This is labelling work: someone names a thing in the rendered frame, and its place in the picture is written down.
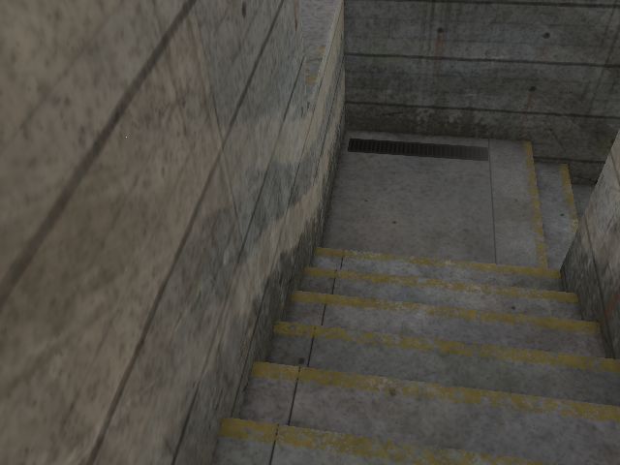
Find stairs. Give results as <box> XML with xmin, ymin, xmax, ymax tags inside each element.
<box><xmin>210</xmin><ymin>247</ymin><xmax>620</xmax><ymax>465</ymax></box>
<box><xmin>534</xmin><ymin>162</ymin><xmax>596</xmax><ymax>270</ymax></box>

